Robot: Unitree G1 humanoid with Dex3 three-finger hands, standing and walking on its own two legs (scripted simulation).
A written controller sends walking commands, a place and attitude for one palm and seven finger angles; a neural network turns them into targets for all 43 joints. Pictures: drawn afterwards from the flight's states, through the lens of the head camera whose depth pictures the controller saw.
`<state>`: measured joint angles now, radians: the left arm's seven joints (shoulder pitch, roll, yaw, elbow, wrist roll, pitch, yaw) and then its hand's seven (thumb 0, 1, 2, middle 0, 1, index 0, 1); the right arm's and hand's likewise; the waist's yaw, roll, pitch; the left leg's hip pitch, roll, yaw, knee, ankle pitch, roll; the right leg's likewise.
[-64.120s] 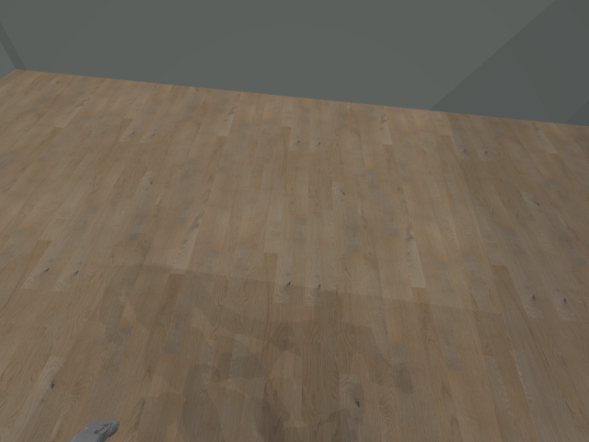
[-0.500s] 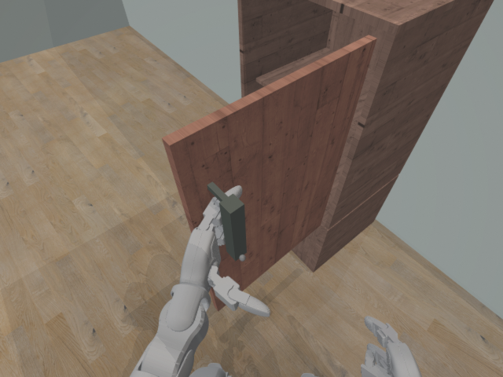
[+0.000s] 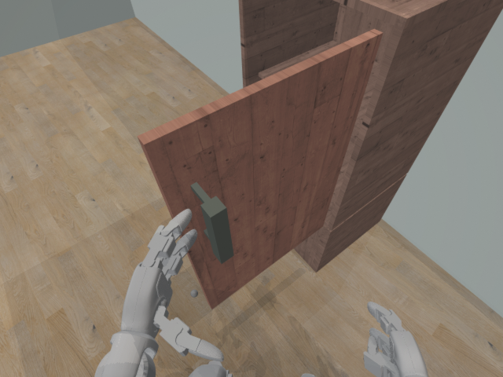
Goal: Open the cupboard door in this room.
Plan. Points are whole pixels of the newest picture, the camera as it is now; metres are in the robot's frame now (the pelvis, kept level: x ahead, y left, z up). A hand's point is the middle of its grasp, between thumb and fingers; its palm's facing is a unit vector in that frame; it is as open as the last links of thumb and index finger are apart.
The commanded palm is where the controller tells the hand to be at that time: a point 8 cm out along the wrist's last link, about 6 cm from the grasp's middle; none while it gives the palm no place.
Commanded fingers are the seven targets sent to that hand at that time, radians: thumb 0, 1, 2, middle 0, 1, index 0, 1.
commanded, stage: slide the hand sideways off the handle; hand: left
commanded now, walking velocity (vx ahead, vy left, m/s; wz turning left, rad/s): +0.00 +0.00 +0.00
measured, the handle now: (211, 223) +0.33 +0.09 +0.07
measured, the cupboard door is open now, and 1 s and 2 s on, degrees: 90 90 90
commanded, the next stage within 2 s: draw the hand back to the body in 0.34 s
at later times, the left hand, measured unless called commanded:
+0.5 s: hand (164, 313) +0.20 +0.13 +0.07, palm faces -0.09 -1.00 -0.03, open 16.3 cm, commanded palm +0.17 +0.19 +0.08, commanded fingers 0.00 -0.50 0.30 -0.15 -0.30 -0.15 -0.30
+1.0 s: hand (91, 294) +0.20 +0.19 +0.13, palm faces +0.02 -0.98 -0.17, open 16.0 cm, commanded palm +0.16 +0.25 +0.15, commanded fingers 0.00 -0.19 0.44 -0.16 -0.30 -0.16 -0.30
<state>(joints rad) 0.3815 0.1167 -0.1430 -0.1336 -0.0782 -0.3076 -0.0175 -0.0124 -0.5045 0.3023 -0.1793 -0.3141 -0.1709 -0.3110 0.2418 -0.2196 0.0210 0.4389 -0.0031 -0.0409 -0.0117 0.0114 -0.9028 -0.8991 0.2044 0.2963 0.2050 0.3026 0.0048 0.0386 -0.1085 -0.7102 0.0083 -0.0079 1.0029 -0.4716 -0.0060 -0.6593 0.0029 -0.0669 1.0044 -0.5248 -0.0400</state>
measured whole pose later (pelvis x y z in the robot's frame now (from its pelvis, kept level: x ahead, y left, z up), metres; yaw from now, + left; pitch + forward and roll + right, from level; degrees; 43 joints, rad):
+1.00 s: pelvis +0.00 +0.02 +0.02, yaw +0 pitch +5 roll -2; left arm 0.53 0.29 0.11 -0.39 -0.19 -0.12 -0.12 -0.01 -0.44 0.33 -0.16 -0.30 -0.15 -0.30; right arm 0.28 -0.23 0.05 0.46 0.04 -0.13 -0.09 0.01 -0.90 -0.90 0.21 0.30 0.21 0.30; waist 0.03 0.05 -0.11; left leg -0.54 0.01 -0.01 0.89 -0.44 0.02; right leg -0.46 0.01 -0.07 0.84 -0.46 -0.01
